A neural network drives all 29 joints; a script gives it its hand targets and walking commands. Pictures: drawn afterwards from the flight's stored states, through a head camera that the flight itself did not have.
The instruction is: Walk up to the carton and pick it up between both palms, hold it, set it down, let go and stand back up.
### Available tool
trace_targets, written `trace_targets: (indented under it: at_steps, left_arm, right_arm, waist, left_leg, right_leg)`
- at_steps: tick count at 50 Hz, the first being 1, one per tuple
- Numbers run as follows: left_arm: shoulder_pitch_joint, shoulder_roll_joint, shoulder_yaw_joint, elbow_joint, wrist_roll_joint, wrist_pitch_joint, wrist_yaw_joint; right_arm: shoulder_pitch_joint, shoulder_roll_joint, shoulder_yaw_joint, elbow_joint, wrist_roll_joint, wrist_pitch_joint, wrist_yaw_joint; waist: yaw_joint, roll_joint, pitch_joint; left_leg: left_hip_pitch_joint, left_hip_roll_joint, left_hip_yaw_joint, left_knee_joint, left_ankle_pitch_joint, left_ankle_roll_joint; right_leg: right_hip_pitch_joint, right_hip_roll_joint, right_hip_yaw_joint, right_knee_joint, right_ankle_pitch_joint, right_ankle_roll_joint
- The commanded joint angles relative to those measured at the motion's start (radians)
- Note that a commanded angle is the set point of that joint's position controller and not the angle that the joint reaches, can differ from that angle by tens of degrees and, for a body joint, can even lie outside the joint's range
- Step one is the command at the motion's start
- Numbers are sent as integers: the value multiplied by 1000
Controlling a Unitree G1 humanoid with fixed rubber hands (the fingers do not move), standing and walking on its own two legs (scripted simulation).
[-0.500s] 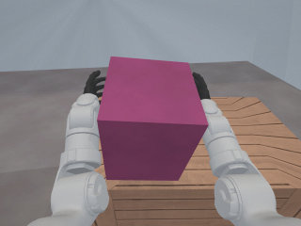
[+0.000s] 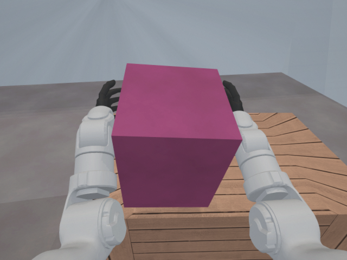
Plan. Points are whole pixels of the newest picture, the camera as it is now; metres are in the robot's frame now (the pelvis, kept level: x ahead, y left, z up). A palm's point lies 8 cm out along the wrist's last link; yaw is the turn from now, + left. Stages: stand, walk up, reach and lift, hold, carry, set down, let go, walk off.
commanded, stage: hold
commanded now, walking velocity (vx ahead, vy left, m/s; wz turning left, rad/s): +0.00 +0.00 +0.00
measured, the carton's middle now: (169, 139) +0.34 +0.05 +0.19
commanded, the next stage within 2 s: none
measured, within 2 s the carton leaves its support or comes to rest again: neither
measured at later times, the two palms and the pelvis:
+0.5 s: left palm (106, 112) +0.36 +0.19 +0.25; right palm (234, 113) +0.38 -0.10 +0.24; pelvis +0.00 +0.00 +0.00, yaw +0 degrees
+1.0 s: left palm (107, 111) +0.36 +0.19 +0.25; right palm (235, 112) +0.38 -0.10 +0.24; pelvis +0.00 +0.00 +0.00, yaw +0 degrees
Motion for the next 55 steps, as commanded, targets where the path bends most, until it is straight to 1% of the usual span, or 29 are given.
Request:
trace_targets:
  at_steps: [1, 3, 4, 5, 7, 8, 9, 10, 12, 13, 15, 16, 19, 20, 21, 23, 25, 28, 29, 34, 36, 37, 39, 40, 43, 49, 50, 51, 55]
  left_arm:
    - [-690, -628, -470, -188, -116, -30, -179]
    - [-692, -626, -478, -206, -121, -30, -176]
    - [-695, -620, -468, -195, -114, -31, -176]
    - [-686, -618, -454, -169, -105, -29, -177]
    - [-691, -623, -459, -177, -111, -29, -178]
    - [-689, -619, -450, -166, -106, -27, -179]
    - [-698, -626, -464, -200, -120, -31, -178]
    - [-695, -623, -462, -191, -114, -31, -177]
    - [-687, -619, -462, -181, -112, -30, -176]
    - [-698, -631, -483, -215, -128, -34, -174]
    - [-693, -628, -488, -227, -128, -36, -170]
    - [-684, -636, -487, -213, -126, -32, -171]
    - [-681, -619, -471, -202, -114, -29, -173]
    - [-674, -625, -476, -201, -116, -29, -174]
    - [-685, -625, -486, -235, -123, -32, -173]
    - [-682, -628, -488, -217, -121, -28, -173]
    - [-690, -621, -483, -209, -121, -31, -174]
    - [-672, -625, -487, -229, -123, -31, -173]
    - [-669, -624, -484, -211, -122, -30, -174]
    - [-675, -631, -498, -223, -128, -30, -174]
    - [-675, -615, -479, -207, -116, -28, -177]
    - [-671, -617, -483, -233, -118, -30, -177]
    - [-669, -616, -471, -210, -114, -28, -179]
    - [-677, -610, -478, -225, -122, -30, -180]
    - [-691, -621, -491, -241, -124, -32, -177]
    - [-664, -614, -472, -202, -116, -27, -182]
    - [-671, -619, -488, -225, -121, -30, -182]
    - [-672, -618, -485, -215, -117, -31, -182]
    - [-666, -623, -483, -225, -117, -28, -182]
  right_arm:
    - [-754, 525, 285, -173, 183, -25, 69]
    - [-757, 532, 298, -187, 187, -25, 68]
    - [-749, 527, 289, -162, 186, -20, 69]
    - [-758, 527, 284, -165, 179, -20, 71]
    - [-770, 532, 294, -188, 185, -24, 71]
    - [-760, 528, 283, -165, 182, -20, 71]
    - [-761, 540, 294, -187, 189, -24, 70]
    - [-749, 534, 288, -168, 185, -19, 69]
    - [-754, 533, 292, -172, 189, -18, 68]
    - [-773, 545, 313, -214, 198, -25, 66]
    - [-761, 542, 323, -210, 206, -21, 64]
    - [-761, 537, 320, -201, 210, -21, 63]
    - [-741, 531, 317, -179, 208, -11, 61]
    - [-748, 532, 318, -197, 206, -13, 61]
    - [-752, 542, 335, -216, 216, -15, 61]
    - [-738, 530, 318, -193, 213, -9, 61]
    - [-753, 539, 317, -189, 208, -7, 61]
    - [-741, 540, 334, -206, 219, -7, 59]
    - [-743, 532, 329, -202, 216, -4, 59]
    - [-747, 538, 328, -218, 219, -6, 58]
    - [-743, 536, 324, -194, 212, 2, 57]
    - [-730, 539, 332, -202, 215, -1, 58]
    - [-734, 534, 322, -195, 215, 3, 58]
    - [-738, 544, 334, -207, 217, 1, 57]
    - [-745, 544, 335, -218, 221, -3, 58]
    - [-734, 529, 317, -195, 211, 4, 58]
    - [-732, 535, 322, -205, 213, 1, 58]
    - [-731, 529, 317, -197, 210, 2, 58]
    - [-727, 528, 324, -207, 217, 4, 56]
  waist:
    - [-192, 47, -231]
    - [-188, 48, -252]
    - [-193, 46, -237]
    - [-185, 34, -217]
    - [-180, 36, -237]
    - [-185, 36, -228]
    - [-182, 36, -251]
    - [-188, 39, -237]
    - [-185, 40, -238]
    - [-183, 37, -289]
    - [-184, 44, -288]
    - [-191, 45, -273]
    - [-189, 42, -250]
    - [-189, 38, -259]
    - [-184, 44, -293]
    - [-192, 50, -261]
    - [-187, 42, -260]
    - [-186, 42, -284]
    - [-187, 46, -272]
    - [-191, 50, -287]
    - [-188, 39, -254]
    - [-189, 45, -274]
    - [-190, 41, -262]
    - [-186, 31, -278]
    - [-188, 53, -287]
    - [-190, 43, -251]
    - [-194, 45, -283]
    - [-195, 49, -261]
    - [-194, 48, -267]
  left_leg:
    - [-91, -97, -50, -95, -61, 27]
    - [-90, -96, -52, -89, -48, 27]
    - [-90, -98, -51, -91, -59, 28]
    - [-101, -100, -50, -99, -86, 33]
    - [-101, -100, -47, -97, -83, 35]
    - [-105, -99, -46, -101, -99, 34]
    - [-101, -98, -48, -97, -69, 34]
    - [-95, -98, -47, -97, -72, 31]
    - [-95, -100, -48, -95, -61, 31]
    - [-88, -101, -47, -87, -35, 31]
    - [-82, -104, -50, -82, -19, 29]
    - [-84, -107, -50, -80, -20, 29]
    - [-88, -103, -50, -93, -46, 31]
    - [-92, -104, -50, -93, -52, 29]
    - [-85, -104, -50, -86, -27, 29]
    - [-84, -100, -52, -88, -30, 26]
    - [-94, -104, -49, -92, -49, 30]
    - [-83, -104, -50, -86, -14, 28]
    - [-87, -103, -49, -89, -37, 29]
    - [-87, -102, -49, -87, -35, 27]
    - [-95, -105, -46, -95, -55, 32]
    - [-85, -104, -47, -92, -30, 29]
    - [-91, -103, -45, -95, -52, 32]
    - [-87, -103, -46, -95, -39, 34]
    - [-85, -104, -45, -90, -25, 27]
    - [-93, -102, -46, -98, -59, 32]
    - [-84, -100, -46, -94, -35, 27]
    - [-91, -101, -46, -95, -48, 26]
    - [-87, -102, -45, -94, -34, 25]
  right_leg:
    - [87, 29, -45, -172, 112, 76]
    - [101, 29, -46, -165, 134, 76]
    - [92, 30, -44, -170, 121, 79]
    - [88, 25, -42, -175, 103, 78]
    - [86, 25, -43, -174, 97, 81]
    - [85, 24, -42, -175, 87, 80]
    - [95, 29, -45, -167, 114, 80]
    - [89, 28, -44, -170, 113, 79]
    - [90, 28, -43, -169, 124, 81]
    - [113, 31, -44, -159, 161, 80]
    - [117, 30, -43, -156, 182, 81]
    - [113, 31, -40, -159, 179, 82]
    - [111, 29, -41, -168, 157, 84]
    - [115, 29, -40, -165, 157, 84]
    - [124, 30, -41, -155, 188, 84]
    - [108, 32, -39, -160, 168, 82]
    - [109, 28, -39, -161, 161, 84]
    - [129, 33, -41, -153, 200, 85]
    - [114, 30, -37, -160, 171, 85]
    - [117, 30, -37, -156, 176, 83]
    - [115, 26, -36, -162, 166, 86]
    - [122, 27, -39, -155, 188, 86]
    - [110, 26, -36, -163, 156, 87]
    - [118, 27, -38, -157, 176, 86]
    - [126, 28, -38, -153, 189, 85]
    - [103, 26, -35, -162, 155, 86]
    - [116, 30, -37, -155, 176, 85]
    - [110, 29, -36, -158, 158, 83]
    - [127, 31, -37, -155, 179, 84]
